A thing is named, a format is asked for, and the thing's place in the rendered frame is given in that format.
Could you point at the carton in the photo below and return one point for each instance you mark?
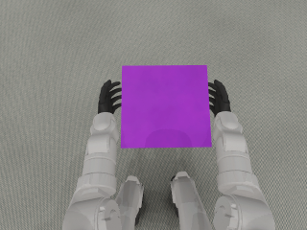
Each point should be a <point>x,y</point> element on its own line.
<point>165,106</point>

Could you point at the robot left hand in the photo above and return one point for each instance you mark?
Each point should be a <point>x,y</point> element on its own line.
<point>105,103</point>

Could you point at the right robot thigh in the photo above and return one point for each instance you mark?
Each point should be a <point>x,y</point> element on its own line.
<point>191,213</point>

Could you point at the right robot forearm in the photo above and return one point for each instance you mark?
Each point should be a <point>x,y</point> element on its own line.
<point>235,172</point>

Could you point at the robot right hand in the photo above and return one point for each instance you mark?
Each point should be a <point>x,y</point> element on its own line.
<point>220,101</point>

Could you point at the right robot upper arm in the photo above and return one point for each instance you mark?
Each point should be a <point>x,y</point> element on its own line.
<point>237,212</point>

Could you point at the left robot forearm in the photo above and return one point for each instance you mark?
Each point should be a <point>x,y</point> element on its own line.
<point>98,177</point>

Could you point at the left robot upper arm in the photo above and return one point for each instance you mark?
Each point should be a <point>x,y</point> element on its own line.
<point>100,213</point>

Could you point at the right robot foot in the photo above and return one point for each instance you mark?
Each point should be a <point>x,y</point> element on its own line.
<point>176,209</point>

